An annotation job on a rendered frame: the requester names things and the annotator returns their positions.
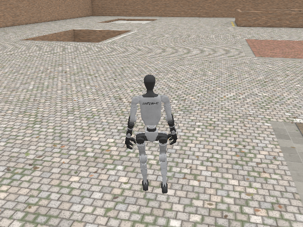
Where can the right robot hand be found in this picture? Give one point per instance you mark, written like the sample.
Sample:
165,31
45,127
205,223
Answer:
174,138

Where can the left robot hand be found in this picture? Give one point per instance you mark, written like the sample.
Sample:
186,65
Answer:
128,143

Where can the robot right upper arm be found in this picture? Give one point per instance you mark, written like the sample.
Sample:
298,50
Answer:
167,107

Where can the robot left upper arm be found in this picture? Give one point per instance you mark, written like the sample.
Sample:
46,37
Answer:
133,110

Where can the right robot forearm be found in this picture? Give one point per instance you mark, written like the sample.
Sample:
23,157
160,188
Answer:
172,126

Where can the left robot forearm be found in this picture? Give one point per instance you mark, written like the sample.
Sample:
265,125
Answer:
129,128

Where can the robot right foot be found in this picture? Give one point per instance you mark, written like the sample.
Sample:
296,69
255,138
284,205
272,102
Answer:
164,189

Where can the robot left shin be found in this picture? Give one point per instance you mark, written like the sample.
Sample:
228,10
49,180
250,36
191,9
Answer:
143,170

